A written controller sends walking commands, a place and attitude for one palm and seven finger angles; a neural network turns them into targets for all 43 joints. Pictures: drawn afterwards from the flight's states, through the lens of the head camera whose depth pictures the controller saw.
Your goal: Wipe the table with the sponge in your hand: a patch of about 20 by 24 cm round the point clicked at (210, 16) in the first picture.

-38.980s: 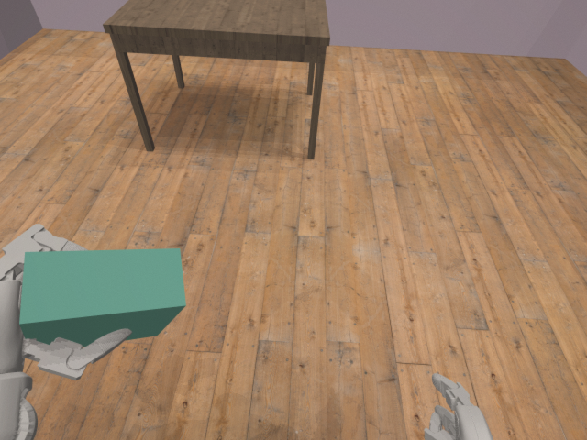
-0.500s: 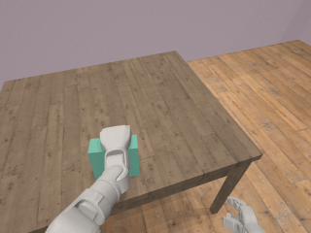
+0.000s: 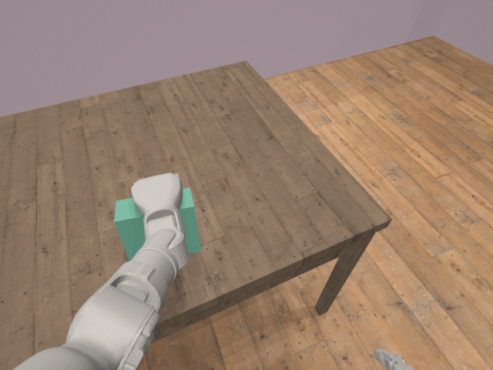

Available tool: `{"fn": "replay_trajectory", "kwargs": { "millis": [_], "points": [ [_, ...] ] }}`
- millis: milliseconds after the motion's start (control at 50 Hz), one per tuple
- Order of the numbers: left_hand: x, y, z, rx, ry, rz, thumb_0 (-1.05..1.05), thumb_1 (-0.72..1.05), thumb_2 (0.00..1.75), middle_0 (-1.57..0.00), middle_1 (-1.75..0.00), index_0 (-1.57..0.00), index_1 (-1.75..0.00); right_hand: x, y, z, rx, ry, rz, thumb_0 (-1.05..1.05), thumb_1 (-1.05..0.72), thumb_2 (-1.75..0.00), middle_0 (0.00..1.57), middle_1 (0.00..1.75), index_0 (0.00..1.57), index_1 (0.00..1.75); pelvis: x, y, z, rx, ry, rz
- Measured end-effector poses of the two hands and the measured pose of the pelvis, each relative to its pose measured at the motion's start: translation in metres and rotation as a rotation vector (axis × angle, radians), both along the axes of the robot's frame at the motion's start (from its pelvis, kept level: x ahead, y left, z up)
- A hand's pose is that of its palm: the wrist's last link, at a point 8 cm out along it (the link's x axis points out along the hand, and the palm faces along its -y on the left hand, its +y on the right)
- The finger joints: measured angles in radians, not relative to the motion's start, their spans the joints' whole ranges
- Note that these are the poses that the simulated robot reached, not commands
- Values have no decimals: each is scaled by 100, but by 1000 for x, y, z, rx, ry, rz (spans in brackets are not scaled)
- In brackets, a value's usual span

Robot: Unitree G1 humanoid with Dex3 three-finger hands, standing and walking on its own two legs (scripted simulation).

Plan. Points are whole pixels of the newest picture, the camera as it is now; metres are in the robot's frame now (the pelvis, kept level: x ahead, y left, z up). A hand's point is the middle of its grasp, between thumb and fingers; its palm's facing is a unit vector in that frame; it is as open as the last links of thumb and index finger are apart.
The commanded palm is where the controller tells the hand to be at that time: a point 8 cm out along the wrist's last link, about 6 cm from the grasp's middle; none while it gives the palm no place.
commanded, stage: wipe forward along the third lane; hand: left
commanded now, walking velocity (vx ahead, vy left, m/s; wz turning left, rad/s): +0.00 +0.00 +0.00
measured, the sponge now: (162, 234) +0.38 +0.19 -0.05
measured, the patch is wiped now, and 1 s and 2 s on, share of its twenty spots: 0.70 1.00 1.00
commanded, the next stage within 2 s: wipe back along the third lane in 0.82 s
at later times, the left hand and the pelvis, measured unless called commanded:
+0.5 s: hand (159, 191) +0.45 +0.19 +0.01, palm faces -0.10 -0.01 -0.99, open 10.1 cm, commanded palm +0.43 +0.20 +0.03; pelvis +0.00 +0.01 -0.01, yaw +0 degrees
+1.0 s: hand (152, 179) +0.48 +0.22 +0.01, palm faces -0.10 -0.01 -0.99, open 10.1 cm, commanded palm +0.45 +0.21 +0.03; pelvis +0.00 +0.03 -0.01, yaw -1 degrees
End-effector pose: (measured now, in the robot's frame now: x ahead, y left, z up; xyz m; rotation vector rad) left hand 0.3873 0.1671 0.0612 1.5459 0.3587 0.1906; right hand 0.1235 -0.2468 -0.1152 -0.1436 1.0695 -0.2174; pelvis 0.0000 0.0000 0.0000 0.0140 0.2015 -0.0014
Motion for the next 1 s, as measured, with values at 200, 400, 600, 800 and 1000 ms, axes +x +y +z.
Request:
{"fn": "replay_trajectory", "kwargs": {
  "millis": [200,400,600,800,1000],
  "points": [
    [14,5,1,15,-8,2,1,-59,113,-75,-133,-80,-130,-9,-1,0,-7,-14,-13,1,-91,-90,20,30,20,30,-5,1,-3,-3,25,1],
    [36,13,3,15,-2,22,1,-59,113,-75,-133,-80,-131,-24,0,-6,-14,21,-28,1,-91,-90,20,30,20,30,-4,4,-5,-8,59,0],
    [55,23,0,12,8,22,2,-59,113,-75,-134,-80,-131,-45,-2,-8,-23,87,-59,1,-91,-90,20,30,20,30,4,10,-6,-17,91,-10],
    [69,33,3,9,-5,23,1,-59,113,-75,-133,-80,-131,-53,3,-7,-34,94,-70,1,-91,-90,20,30,20,30,4,17,-9,-24,109,-10],
    [83,42,1,21,0,22,2,-59,113,-75,-134,-79,-132,-66,11,-9,-33,121,-78,1,-91,-90,20,30,20,30,2,26,-12,-32,139,-10]
  ]
}}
